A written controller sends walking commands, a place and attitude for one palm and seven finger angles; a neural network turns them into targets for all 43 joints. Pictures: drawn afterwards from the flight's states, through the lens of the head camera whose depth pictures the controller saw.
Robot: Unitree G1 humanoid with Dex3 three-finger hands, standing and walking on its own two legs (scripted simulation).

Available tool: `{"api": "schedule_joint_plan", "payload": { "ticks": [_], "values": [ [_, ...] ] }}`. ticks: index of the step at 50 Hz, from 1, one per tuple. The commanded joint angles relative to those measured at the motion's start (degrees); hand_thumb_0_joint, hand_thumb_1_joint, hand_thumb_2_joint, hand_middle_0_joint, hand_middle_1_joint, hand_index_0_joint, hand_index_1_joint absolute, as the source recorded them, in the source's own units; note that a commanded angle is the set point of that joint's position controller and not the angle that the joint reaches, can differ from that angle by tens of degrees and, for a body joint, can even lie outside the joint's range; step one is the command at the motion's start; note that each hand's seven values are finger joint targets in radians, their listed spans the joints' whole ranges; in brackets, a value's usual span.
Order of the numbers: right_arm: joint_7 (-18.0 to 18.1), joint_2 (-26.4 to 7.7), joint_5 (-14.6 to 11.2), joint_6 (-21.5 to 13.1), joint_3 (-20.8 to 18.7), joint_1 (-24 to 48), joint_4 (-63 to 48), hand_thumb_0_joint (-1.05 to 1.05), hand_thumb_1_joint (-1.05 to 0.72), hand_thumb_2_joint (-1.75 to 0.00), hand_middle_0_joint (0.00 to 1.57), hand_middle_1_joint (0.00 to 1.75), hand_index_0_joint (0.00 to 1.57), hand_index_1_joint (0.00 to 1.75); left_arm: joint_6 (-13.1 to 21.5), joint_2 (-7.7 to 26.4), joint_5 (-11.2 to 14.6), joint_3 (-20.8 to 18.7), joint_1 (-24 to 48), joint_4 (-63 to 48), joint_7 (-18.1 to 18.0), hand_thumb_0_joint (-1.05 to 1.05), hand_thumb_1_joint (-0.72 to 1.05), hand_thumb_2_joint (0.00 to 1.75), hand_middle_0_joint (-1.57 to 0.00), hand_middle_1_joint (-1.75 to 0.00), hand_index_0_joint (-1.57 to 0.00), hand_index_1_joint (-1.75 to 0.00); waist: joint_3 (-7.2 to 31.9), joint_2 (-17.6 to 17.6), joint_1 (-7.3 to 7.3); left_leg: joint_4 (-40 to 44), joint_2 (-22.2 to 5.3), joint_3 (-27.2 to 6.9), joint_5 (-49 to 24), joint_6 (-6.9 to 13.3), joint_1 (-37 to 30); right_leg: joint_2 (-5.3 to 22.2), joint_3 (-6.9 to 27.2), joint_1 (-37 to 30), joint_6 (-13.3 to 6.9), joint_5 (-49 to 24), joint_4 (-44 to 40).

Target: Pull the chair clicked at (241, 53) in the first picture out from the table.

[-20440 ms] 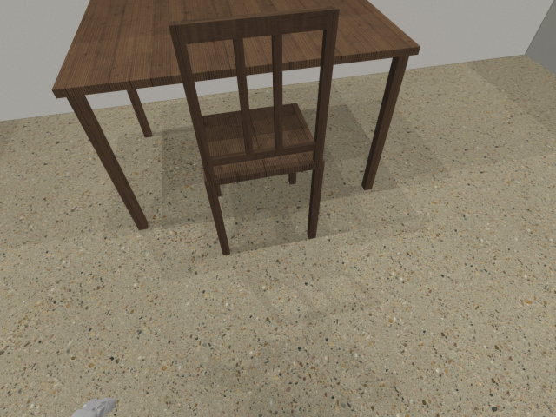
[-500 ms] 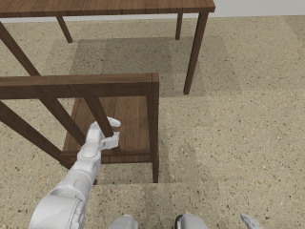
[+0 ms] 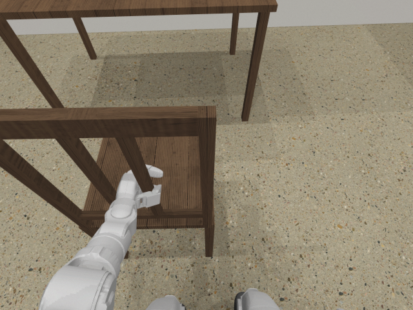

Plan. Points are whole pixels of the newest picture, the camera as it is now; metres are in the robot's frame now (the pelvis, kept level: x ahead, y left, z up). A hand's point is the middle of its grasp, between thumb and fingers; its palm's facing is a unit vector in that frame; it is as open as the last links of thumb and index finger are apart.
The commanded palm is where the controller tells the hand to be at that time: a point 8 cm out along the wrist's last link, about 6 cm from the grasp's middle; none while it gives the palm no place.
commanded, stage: stop walking, hand still on the chair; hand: left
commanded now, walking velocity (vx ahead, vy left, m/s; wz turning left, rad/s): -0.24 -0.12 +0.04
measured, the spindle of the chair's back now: (101, 183) +0.38 +0.24 -0.04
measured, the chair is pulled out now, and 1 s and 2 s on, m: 0.58 0.70 0.70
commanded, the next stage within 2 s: open the thumb and straighten the fingers in 1.08 s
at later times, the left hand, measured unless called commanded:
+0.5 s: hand (152, 241) +0.25 +0.12 -0.06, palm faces -0.02 -0.98 -0.18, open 5.6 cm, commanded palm +0.24 +0.17 -0.04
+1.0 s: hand (151, 244) +0.25 +0.12 -0.06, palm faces +0.04 -0.98 -0.17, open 5.7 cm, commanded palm +0.23 +0.17 -0.04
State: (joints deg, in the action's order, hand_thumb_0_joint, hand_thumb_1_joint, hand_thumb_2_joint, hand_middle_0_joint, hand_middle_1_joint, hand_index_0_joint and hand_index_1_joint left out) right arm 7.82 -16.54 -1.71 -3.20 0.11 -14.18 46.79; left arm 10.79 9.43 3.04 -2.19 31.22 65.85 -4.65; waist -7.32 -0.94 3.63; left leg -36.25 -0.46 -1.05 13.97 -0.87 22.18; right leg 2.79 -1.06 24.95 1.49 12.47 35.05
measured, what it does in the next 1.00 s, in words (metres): stands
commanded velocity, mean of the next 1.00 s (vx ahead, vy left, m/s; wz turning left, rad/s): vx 0.02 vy -0.01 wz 0.00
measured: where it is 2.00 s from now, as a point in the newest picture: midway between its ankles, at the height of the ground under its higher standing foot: outside the picture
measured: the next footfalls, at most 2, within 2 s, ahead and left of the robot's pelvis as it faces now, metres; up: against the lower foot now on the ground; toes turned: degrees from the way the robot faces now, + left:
none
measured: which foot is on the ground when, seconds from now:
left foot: down 0.00-1.00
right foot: down 0.00-1.00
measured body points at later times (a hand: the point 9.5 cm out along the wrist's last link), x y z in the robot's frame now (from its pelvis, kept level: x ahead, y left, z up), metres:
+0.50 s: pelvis -0.03 -0.01 +0.00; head -0.03 -0.02 +0.45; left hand +0.25 +0.17 -0.04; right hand +0.06 -0.27 -0.11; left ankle +0.01 +0.11 -0.72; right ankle +0.05 -0.15 -0.72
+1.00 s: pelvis +0.02 -0.02 +0.02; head +0.03 -0.04 +0.47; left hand +0.24 +0.17 -0.04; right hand +0.16 -0.27 -0.09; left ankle +0.01 +0.11 -0.72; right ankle +0.05 -0.14 -0.72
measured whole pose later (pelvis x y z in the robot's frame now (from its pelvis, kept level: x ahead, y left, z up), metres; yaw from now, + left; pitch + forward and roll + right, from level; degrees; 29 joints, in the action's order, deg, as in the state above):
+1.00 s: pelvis +0.02 -0.02 +0.02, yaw -1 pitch -2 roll +0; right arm 6.1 -13.2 -0.6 -2.1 1.0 -11.3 39.9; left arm 8.9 7.2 2.1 2.2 -4.1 36.7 -5.0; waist -2.9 -1.5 0.3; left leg -25.3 -1.1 -1.2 15.1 -1.6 8.6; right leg 1.6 -2.4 13.5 0.2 10.7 25.9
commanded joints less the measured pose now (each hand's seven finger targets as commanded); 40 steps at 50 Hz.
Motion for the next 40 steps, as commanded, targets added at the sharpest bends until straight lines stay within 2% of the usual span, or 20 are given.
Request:
{"api": "schedule_joint_plan", "payload": {
  "ticks": [1, 3, 5, 6, 9, 10, 12, 13, 14, 17, 19, 21, 23, 25, 27, 30, 33, 35, 38, 40],
  "values": [
    [0.21, -6.43, 0.18, -1.87, -1.63, -0.01, -7.82, 0.0, -0.9, -0.9, 0.2, 0.3, 0.2, 0.3, 2.86, 8.71, 0.25, 0.27, 20.55, -11.36, -0.47, 0.0, 0.9, 0.9, -0.5, -1.45, -0.5, -1.45, 20.52, -11.4, -3.55, 15.04, -17.27, -18.82, -2.46, 9.15, -1.14, -0.71, 1.28, -9.66, -1.24, 12.29, 7.39],
    [0.3, -7.37, -0.01, -2.37, -2.25, -2.92, -6.49, 0.0, -0.9, -0.9, 0.2, 0.3, 0.2, 0.3, 2.64, 9.87, 0.75, -0.75, 19.1, -9.71, -0.08, 0.0, 0.9, 0.9, -0.5, -1.45, -0.5, -1.45, 21.91, -4.99, -3.01, 8.77, -15.49, -15.65, -14.44, 8.13, -7.76, -1.19, 1.69, -9.88, -0.82, 7.32, -2.22],
    [-0.2, -7.1, -0.09, -2.98, -2.2, -3.33, -6.55, 0.0, -0.9, -0.9, 0.2, 0.3, 0.2, 0.3, 2.57, 7.8, -0.08, 1.58, 19.82, -9.72, 0.5, 0.0, 0.9, 0.9, -0.5, -1.45, -0.5, -1.45, 22.02, -8.06, -1.92, 6.82, -12.69, -11.09, -16.78, 5.31, -9.51, 0.07, 2.35, -11.24, -0.96, 0.23, -6.9],
    [-0.95, -5.57, 0.23, -2.55, -2.29, -1.76, -10.86, 0.0, -0.9, -0.9, 0.2, 0.3, 0.2, 0.3, 2.73, 7.74, -0.67, 1.68, 14.94, -19.37, 0.64, 0.0, 0.9, 0.9, -0.5, -1.45, -0.5, -1.45, 24.68, -8.85, -2.28, 8.43, -11.92, -10.19, -10.31, 4.59, -6.54, 0.84, 2.78, -16.09, -1.3, 1.63, -5.31],
    [-0.77, -4.52, -0.17, -1.75, -1.39, 0.39, -12.55, 0.0, -0.9, -0.9, 0.2, 0.3, 0.2, 0.3, 0.91, 8.91, -0.78, 0.86, 9.56, -21.99, -0.13, 0.0, 0.9, 0.9, -0.5, -1.45, -0.5, -1.45, 20.45, -7.49, -2.77, 11.93, -9.17, -7.23, 11.87, 3.72, 0.4, 1.81, 4.14, -15.57, -2.01, 14.56, -6.37],
    [-0.71, -4.25, -0.17, -1.59, -1.27, 0.51, -12.73, 0.0, -0.9, -0.9, 0.2, 0.3, 0.2, 0.3, 0.57, 9.38, -0.84, 0.4, 8.1, -22.13, -0.43, 0.0, 0.9, 0.9, -0.5, -1.45, -0.5, -1.45, 19.11, -4.44, -2.75, 10.69, -7.24, -5.44, 16.73, 3.08, 0.13, 2.45, 5.57, -13.22, -2.2, 18.42, -8.96],
    [-0.56, -3.96, 0.2, -0.93, -1.29, -0.14, -12.25, 0.0, -0.9, -0.9, 0.2, 0.3, 0.2, 0.3, 0.21, 11.02, -1.21, -0.76, 6.26, -22.35, -1.04, 0.0, 0.9, 0.9, -0.5, -1.45, -0.5, -1.45, 18.96, 4.95, -2.19, 1.28, -2.1, -0.82, 16.4, 1.25, -4.65, 7.23, 10.14, -6.77, -4.16, 27.44, -15.97],
    [-0.35, -4.45, 0.37, -0.78, -1.68, -0.6, -11.14, 0.0, -0.9, -0.9, 0.2, 0.3, 0.2, 0.3, 0.05, 12.41, -1.38, -1.7, 5.17, -23.03, -1.32, 0.0, 0.9, 0.9, -0.5, -1.45, -0.5, -1.45, 19.36, 7.71, -1.75, -4.41, -0.01, 1.06, 13.57, 0.58, -8.83, 10.08, 11.8, -3.0, -5.9, 28.89, -18.8],
    [-0.55, -3.97, 0.93, -0.8, -1.39, -0.22, -10.53, 0.0, -0.9, -0.9, 0.2, 0.3, 0.2, 0.3, 0.08, 12.07, -1.64, -1.84, 4.59, -24.16, -1.47, 0.0, 0.9, 0.9, -0.5, -1.45, -0.5, -1.45, 20.02, 7.28, -1.53, -7.19, 0.96, 1.6, 11.4, 0.54, -10.84, 11.91, 11.43, -1.98, -6.69, 28.2, -19.42],
    [-0.68, -2.68, 1.42, -1.21, -0.61, 1.68, -9.62, 0.0, -0.9, -0.9, 0.2, 0.3, 0.2, 0.3, 0.36, 9.57, -1.84, -1.01, 1.83, -24.81, -1.51, 0.0, 0.9, 0.9, -0.5, -1.45, -0.5, -1.45, 17.31, 9.95, -1.0, -4.82, 0.19, 0.64, 9.92, 1.37, -13.57, 11.79, 6.95, 1.72, -5.43, 28.68, -18.57],
    [-0.38, -3.42, 1.63, -1.43, -0.79, 1.56, -9.5, 0.0, -0.9, -0.9, 0.2, 0.3, 0.2, 0.3, 0.75, 8.41, -1.97, -0.44, -0.57, -26.55, -1.27, 0.0, 0.9, 0.9, -0.5, -1.45, -0.5, -1.45, 12.67, 7.73, -1.19, 4.78, -1.66, -2.26, 10.6, 2.53, -11.36, 8.88, 4.67, 0.52, -4.15, 25.71, -15.88],
    [-0.52, -2.92, 1.67, -1.2, -0.3, 3.05, -10.48, 0.0, -0.9, -0.9, 0.2, 0.3, 0.2, 0.3, 1.27, 6.66, -1.96, 0.86, -3.23, -27.79, -1.08, 0.0, 0.9, 0.9, -0.5, -1.45, -0.5, -1.45, 11.46, -2.07, -1.89, 14.66, -5.3, -9.59, 18.07, 4.28, -5.05, 3.56, 1.7, -3.93, -1.88, 23.0, -9.23],
    [-0.46, -3.24, 0.99, -0.61, -0.4, 4.1, -11.69, 0.0, -0.9, -0.9, 0.2, 0.3, 0.2, 0.3, 1.17, 6.44, -1.76, 1.03, -5.06, -29.15, -0.96, 0.0, 0.9, 0.9, -0.5, -1.45, -0.5, -1.45, 9.27, -6.81, -2.78, 24.06, -9.82, -15.82, 24.28, 6.87, 3.41, -0.2, 0.33, -12.47, -0.86, 12.09, -1.02],
    [-0.75, -2.61, 1.02, -0.63, -0.48, 4.32, -12.37, 0.0, -0.9, -0.9, 0.2, 0.3, 0.2, 0.3, 1.14, 5.32, -1.8, 1.71, -6.97, -30.21, -0.56, 0.0, 0.9, 0.9, -0.5, -1.45, -0.5, -1.45, 10.56, -7.69, -3.51, 22.35, -9.74, -13.14, 18.41, 7.58, 2.71, -0.14, 0.31, -17.08, -0.52, 6.84, -2.04],
    [-0.99, -2.56, 0.98, -1.03, -0.51, 3.34, -12.31, 0.0, -0.9, -0.9, 0.2, 0.3, 0.2, 0.3, 1.06, 4.77, -2.12, 2.4, -8.72, -30.42, -0.39, 0.0, 0.9, 0.9, -0.5, -1.45, -0.5, -1.45, 12.37, -3.88, -3.45, 17.62, -6.99, -8.33, 11.76, 5.75, -1.19, 0.64, 1.27, -18.33, -0.68, 5.15, -8.85],
    [-1.3, -2.65, 1.03, -1.9, -0.92, 2.38, -12.0, 0.0, -0.9, -0.9, 0.2, 0.3, 0.2, 0.3, 1.02, 5.13, -2.68, 2.59, -9.98, -31.81, -0.64, 0.0, 0.9, 0.9, -0.5, -1.45, -0.5, -1.45, 13.46, 0.17, -2.91, 13.98, -3.6, -4.03, 6.24, 3.04, -6.72, 3.73, 6.35, -14.85, -2.29, 7.91, -14.95],
    [-1.18, -2.73, 0.96, -2.35, -1.0, 1.8, -11.58, 0.0, -0.9, -0.9, 0.2, 0.3, 0.2, 0.3, 0.7, 6.06, -2.81, 2.06, -12.97, -32.6, -1.14, 0.0, 0.9, 0.9, -0.5, -1.45, -0.5, -1.45, 12.21, 0.62, -2.75, 14.77, -3.67, -3.74, 6.08, 2.6, -8.46, 3.78, 6.14, -11.82, -2.4, 10.09, -16.82],
    [-1.15, -2.66, 1.09, -2.43, -1.03, 2.3, -11.82, 0.0, -0.9, -0.9, 0.2, 0.3, 0.2, 0.3, 0.76, 6.11, -2.86, 1.43, -14.95, -33.46, -1.59, 0.0, 0.9, 0.9, -0.5, -1.45, -0.5, -1.45, 14.23, 2.08, -3.0, 14.59, -4.24, -3.85, 1.12, 2.54, -10.21, 3.85, 5.89, -13.69, -2.53, 5.08, -15.64],
    [-1.06, -2.71, 0.95, -2.69, -1.15, 3.16, -12.21, 0.0, -0.9, -0.9, 0.2, 0.3, 0.2, 0.3, 0.89, 5.97, -2.71, 1.77, -18.32, -36.35, -1.63, 0.0, 0.9, 0.9, -0.5, -1.45, -0.5, -1.45, 15.69, -0.33, -2.83, 14.52, -5.09, -3.57, -7.43, 2.21, -12.31, 3.59, 4.25, -16.0, -2.63, -6.24, -13.03],
    [-1.03, -2.56, 1.09, -2.4, -1.14, 3.67, -12.57, 0.0, -0.9, -0.9, 0.2, 0.3, 0.2, 0.3, 0.68, 5.3, -2.7, 1.88, -21.26, -36.39, -1.76, 0.0, 0.9, 0.9, -0.5, -1.45, -0.5, -1.45, 16.57, 0.62, -3.05, 14.03, -5.52, -3.52, -11.6, 1.89, -13.04, 3.77, 3.91, -17.66, -2.76, -11.41, -11.77]
  ]
}}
